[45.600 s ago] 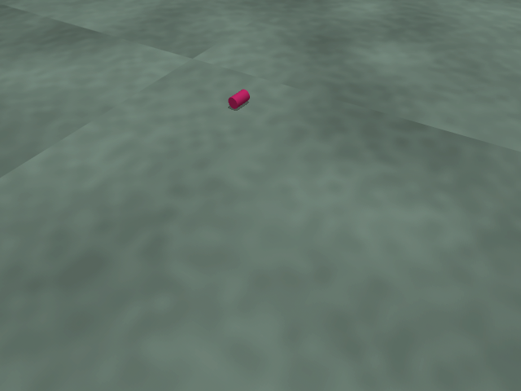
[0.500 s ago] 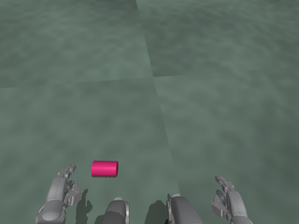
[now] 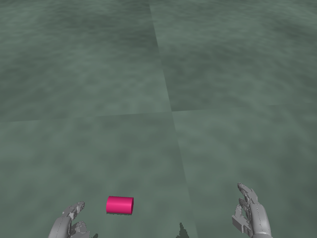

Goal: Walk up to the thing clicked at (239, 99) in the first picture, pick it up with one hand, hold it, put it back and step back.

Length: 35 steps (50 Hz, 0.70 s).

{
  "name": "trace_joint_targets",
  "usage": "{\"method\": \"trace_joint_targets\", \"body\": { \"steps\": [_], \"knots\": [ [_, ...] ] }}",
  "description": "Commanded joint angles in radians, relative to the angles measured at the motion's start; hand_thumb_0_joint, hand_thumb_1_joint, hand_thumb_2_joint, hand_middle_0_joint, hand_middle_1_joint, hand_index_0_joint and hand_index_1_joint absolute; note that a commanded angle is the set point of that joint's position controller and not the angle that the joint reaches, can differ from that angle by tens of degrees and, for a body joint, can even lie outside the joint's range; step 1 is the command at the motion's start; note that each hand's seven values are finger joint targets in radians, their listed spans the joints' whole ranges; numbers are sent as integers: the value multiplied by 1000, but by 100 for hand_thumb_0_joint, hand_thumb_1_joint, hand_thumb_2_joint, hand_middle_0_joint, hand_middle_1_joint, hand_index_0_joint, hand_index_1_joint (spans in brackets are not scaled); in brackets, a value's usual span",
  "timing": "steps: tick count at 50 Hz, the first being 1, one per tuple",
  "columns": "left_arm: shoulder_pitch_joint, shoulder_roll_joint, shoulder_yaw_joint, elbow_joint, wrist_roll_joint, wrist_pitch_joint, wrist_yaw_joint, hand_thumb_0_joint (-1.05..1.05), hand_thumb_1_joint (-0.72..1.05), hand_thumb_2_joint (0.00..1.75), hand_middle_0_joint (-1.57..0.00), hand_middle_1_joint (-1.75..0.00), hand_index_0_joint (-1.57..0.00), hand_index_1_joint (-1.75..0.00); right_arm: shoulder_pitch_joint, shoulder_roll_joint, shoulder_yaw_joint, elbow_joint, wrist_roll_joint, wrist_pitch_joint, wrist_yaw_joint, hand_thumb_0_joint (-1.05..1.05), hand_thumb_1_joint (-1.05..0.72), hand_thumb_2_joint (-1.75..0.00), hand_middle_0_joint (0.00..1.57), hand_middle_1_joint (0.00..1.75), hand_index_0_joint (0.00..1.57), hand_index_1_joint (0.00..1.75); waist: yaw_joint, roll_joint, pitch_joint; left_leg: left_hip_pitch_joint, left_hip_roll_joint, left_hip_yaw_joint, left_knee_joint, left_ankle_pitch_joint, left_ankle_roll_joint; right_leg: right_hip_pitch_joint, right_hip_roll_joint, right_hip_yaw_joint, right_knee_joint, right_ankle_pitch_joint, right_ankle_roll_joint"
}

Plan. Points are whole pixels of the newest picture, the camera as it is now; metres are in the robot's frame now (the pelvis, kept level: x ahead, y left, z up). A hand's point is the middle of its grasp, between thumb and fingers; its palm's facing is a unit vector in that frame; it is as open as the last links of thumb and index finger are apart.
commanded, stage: home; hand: left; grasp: from above
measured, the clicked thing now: (120, 204) +0.44 +0.21 -0.67
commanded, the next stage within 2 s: stand in 1.78 s
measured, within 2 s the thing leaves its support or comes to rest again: neither
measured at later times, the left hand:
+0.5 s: hand (88, 234) +0.16 +0.18 -0.04, palm faces +0.04 -0.98 -0.20, open 7.4 cm
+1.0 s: hand (90, 233) +0.17 +0.17 -0.04, palm faces +0.05 -0.98 -0.20, open 7.4 cm
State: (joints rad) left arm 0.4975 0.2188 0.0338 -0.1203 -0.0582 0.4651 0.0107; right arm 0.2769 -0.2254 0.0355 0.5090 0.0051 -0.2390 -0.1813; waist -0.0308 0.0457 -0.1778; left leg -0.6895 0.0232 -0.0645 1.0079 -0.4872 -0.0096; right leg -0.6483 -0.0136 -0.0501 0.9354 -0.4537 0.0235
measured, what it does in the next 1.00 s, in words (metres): stands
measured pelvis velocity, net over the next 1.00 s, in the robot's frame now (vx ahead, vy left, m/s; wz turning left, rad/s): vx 0.00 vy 0.00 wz -0.01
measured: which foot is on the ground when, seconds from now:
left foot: down 0.00-1.00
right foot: down 0.00-1.00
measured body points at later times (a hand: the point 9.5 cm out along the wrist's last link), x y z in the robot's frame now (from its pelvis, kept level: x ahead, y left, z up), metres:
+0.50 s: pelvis +0.00 +0.00 +0.00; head +0.01 +0.01 +0.45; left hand +0.16 +0.23 -0.03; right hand +0.15 -0.24 -0.06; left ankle +0.01 +0.12 -0.68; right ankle +0.01 -0.14 -0.68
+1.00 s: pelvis +0.00 +0.00 +0.00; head +0.01 +0.00 +0.45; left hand +0.16 +0.22 -0.03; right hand +0.16 -0.25 -0.06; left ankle +0.01 +0.12 -0.68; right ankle +0.01 -0.14 -0.68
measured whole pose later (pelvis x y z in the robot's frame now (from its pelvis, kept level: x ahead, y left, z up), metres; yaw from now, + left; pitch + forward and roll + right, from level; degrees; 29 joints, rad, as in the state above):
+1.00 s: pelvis +0.00 +0.00 +0.00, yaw +0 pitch +10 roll -2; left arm 0.49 0.22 0.03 -0.12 -0.05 0.45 0.01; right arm 0.29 -0.22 0.03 0.55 0.00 -0.26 -0.19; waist -0.03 0.05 -0.17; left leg -0.69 0.03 -0.06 1.01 -0.49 -0.02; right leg -0.65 -0.01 -0.05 0.94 -0.46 0.02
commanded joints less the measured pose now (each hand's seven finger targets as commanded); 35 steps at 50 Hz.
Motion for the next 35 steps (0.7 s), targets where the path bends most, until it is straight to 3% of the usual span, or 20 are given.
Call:
{"method": "trace_joint_targets", "body": {
  "steps": [1,3,17,29,35],
  "knots": [
    [-36,107,61,-197,14,-56,7,0,90,90,-20,-30,-20,-30,-58,-116,-54,-138,1,-63,-9,0,-90,-90,20,30,20,30,-9,26,-30,92,-26,20,-190,165,20,39,36,-27,-156,129,-25],
    [-36,109,59,-214,15,-59,10,0,90,90,-20,-30,-20,-30,-56,-116,-55,-137,0,-65,-10,0,-90,-90,20,30,20,30,-13,10,-72,106,-29,22,-171,223,21,64,35,-23,-148,183,-24],
    [-30,105,54,-199,11,-56,17,0,90,90,-20,-30,-20,-30,-62,-113,-50,-125,1,-71,-17,0,-90,-90,20,30,20,30,-6,-20,-64,87,-30,20,-168,202,26,64,33,-21,-159,172,-21],
    [-36,104,53,-199,11,-55,14,0,90,90,-20,-30,-20,-30,-61,-117,-52,-124,3,-75,-17,0,-90,-90,20,30,20,30,-4,8,-26,76,-20,13,-196,131,20,34,38,-23,-156,103,-23],
    [-32,107,58,-210,7,-61,12,0,90,90,-20,-30,-20,-30,-53,-118,-55,-119,2,-77,-17,0,-90,-90,20,30,20,30,-7,17,-70,92,-19,14,-182,191,17,55,37,-20,-140,150,-26]
  ]
}}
